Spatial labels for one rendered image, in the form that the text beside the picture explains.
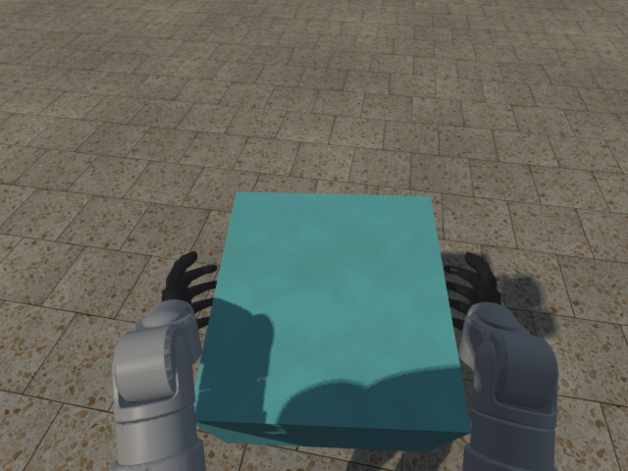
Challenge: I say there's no left robot hand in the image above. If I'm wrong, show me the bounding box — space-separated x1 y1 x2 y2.
161 251 217 330

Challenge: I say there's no right robot hand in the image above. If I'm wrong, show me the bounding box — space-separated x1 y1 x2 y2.
444 252 501 331

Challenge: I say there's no carton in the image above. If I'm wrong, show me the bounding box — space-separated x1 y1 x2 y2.
194 191 471 452

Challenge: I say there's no robot right forearm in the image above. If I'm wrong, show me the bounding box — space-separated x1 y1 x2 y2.
458 302 558 471

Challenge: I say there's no robot left forearm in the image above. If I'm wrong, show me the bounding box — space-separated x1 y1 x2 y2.
110 299 206 471

